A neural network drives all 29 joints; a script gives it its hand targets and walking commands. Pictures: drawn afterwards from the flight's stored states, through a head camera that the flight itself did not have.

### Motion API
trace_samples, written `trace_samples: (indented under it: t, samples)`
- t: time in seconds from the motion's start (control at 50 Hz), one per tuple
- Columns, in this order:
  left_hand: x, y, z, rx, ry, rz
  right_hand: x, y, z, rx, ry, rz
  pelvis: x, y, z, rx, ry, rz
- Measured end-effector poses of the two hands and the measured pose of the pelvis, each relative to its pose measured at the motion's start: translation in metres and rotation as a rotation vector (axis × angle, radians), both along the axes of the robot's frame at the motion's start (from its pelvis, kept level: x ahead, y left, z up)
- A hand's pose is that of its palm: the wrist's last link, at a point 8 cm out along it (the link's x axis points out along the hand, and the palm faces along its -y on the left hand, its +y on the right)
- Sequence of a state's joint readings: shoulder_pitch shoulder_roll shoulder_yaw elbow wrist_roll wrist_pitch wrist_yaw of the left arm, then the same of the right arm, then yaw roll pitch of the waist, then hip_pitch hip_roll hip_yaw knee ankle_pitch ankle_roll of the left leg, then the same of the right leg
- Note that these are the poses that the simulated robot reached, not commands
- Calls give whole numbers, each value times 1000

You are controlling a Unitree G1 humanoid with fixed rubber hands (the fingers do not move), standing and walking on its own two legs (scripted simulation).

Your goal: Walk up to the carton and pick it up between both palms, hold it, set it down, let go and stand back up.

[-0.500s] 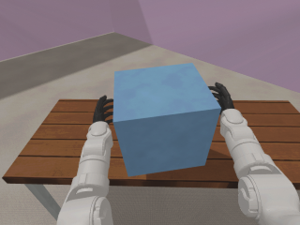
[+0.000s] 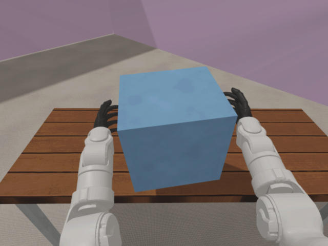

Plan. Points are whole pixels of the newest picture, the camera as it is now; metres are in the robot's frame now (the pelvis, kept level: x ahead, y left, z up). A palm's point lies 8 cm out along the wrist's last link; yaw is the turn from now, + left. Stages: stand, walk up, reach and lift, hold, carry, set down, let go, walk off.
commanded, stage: reach and lift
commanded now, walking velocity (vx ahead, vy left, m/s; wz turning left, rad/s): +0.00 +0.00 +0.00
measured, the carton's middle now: (170, 128) +0.46 +0.00 +0.07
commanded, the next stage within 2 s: hold in 0.48 s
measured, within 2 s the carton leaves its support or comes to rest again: neither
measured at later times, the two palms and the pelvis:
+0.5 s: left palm (98, 123) +0.36 +0.18 +0.17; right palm (244, 110) +0.38 -0.17 +0.20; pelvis +0.00 +0.00 +0.00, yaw +0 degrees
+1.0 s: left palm (96, 122) +0.35 +0.18 +0.19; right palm (248, 110) +0.37 -0.17 +0.21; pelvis -0.01 +0.00 +0.00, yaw +0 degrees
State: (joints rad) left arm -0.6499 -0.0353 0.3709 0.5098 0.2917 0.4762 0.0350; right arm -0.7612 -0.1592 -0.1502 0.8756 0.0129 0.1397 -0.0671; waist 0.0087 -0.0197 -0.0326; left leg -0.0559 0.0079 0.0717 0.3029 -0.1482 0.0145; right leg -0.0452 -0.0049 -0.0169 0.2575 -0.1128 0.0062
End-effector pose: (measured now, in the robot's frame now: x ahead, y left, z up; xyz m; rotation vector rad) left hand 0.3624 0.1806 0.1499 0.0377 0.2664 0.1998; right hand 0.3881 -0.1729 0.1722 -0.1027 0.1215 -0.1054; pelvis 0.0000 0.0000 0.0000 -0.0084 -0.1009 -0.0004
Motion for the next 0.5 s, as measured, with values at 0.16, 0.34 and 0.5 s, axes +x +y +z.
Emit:
trace_samples:
  t: [0.16,0.34,0.5]
  samples:
    - [2,3,16,-11,-54,11,1,3,14,7,-65,4,2,0,0,0,2,0]
    - [-5,3,11,9,3,-3,-4,3,10,8,-31,3,-1,0,0,0,-24,0]
    - [-5,4,25,-10,-51,7,-4,4,26,8,-89,9,0,0,0,0,-23,1]
